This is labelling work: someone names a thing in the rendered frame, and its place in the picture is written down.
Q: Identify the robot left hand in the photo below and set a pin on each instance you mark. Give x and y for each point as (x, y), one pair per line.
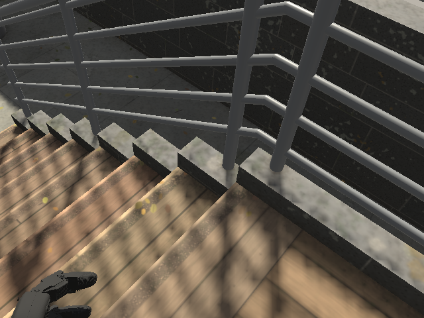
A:
(36, 302)

